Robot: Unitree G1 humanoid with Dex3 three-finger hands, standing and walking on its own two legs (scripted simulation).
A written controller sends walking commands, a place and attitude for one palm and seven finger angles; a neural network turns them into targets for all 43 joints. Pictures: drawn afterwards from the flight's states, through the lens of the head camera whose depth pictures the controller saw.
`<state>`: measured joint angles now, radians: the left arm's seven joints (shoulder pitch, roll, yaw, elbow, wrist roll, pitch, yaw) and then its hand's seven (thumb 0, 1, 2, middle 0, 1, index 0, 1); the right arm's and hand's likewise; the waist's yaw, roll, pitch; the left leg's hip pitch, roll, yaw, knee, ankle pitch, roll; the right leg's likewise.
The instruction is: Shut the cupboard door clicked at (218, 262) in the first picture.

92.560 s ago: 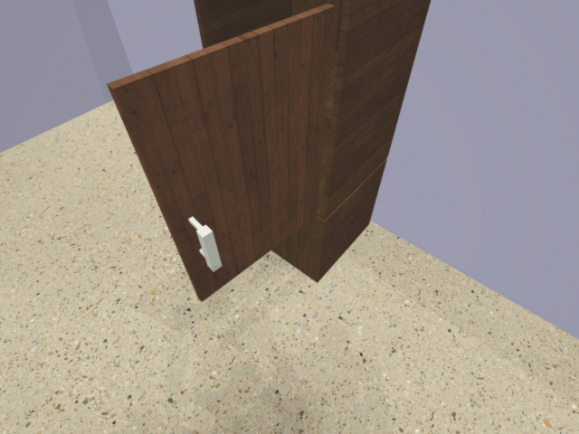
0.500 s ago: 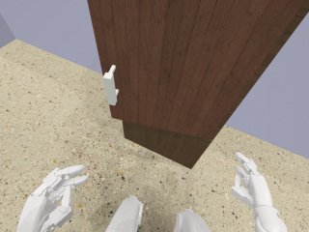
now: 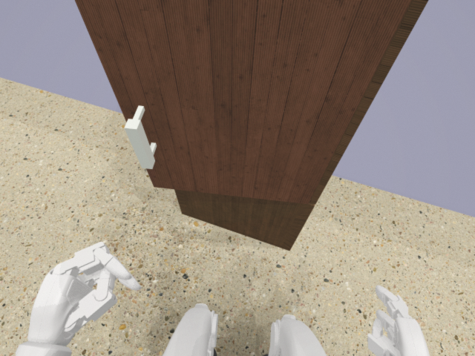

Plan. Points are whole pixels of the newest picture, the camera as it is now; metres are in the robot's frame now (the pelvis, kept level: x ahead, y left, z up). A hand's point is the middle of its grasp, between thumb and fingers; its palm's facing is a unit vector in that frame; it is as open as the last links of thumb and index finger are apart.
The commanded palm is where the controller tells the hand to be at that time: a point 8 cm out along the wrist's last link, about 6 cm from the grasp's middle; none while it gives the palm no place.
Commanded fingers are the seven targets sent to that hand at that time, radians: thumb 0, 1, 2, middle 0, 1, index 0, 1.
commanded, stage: raise the hand and make a fist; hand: left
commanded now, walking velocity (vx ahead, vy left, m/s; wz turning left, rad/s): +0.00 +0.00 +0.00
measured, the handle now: (144, 138) +0.50 +0.23 +0.02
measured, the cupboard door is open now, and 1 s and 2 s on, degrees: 13 13 13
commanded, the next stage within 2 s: bring the fist close to the handle in 0.90 s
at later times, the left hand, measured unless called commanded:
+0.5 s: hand (103, 280) +0.22 +0.21 +0.05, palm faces -0.04 -1.00 -0.03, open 3.1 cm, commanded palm +0.20 +0.26 +0.05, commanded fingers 0.00 0.90 0.90 -1.30 -1.50 -1.30 -1.50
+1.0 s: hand (118, 275) +0.23 +0.19 +0.04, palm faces -0.07 -1.00 -0.02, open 3.1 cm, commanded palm +0.21 +0.25 +0.05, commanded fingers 0.00 0.90 0.90 -1.30 -1.50 -1.30 -1.50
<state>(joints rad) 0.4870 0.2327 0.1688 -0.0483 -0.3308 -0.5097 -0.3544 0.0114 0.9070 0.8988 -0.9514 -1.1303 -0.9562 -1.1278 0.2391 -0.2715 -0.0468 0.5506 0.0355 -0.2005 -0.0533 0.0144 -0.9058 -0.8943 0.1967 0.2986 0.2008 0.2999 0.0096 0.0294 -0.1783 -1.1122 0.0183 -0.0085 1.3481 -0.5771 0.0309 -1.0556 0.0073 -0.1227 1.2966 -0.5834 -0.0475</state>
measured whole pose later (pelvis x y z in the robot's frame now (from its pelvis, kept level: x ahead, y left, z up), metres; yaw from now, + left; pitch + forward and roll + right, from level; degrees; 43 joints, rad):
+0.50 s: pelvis +0.00 +0.02 +0.00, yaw +0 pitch +19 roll -4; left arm 0.39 0.27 0.14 -0.05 -0.28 -0.44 -0.28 0.02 0.90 0.90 -1.29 -1.49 -1.29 -1.49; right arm 0.22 -0.23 0.03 0.46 0.02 -0.17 -0.03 0.01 -0.90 -0.89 0.20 0.30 0.21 0.30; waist 0.02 0.02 -0.17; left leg -1.10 0.01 -0.01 1.34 -0.57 0.05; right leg -1.03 0.00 -0.12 1.27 -0.56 -0.03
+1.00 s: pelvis +0.01 +0.01 +0.00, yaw +0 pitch +20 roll -4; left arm 0.38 0.26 0.14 0.00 -0.29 -0.40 -0.31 0.01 0.90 0.90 -1.29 -1.50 -1.30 -1.50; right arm 0.22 -0.24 0.01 0.47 0.03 -0.13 -0.03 0.01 -0.90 -0.89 0.20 0.30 0.20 0.30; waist 0.00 0.03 -0.19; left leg -1.10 0.02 0.00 1.33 -0.58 0.04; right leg -1.04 0.01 -0.11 1.27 -0.58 -0.03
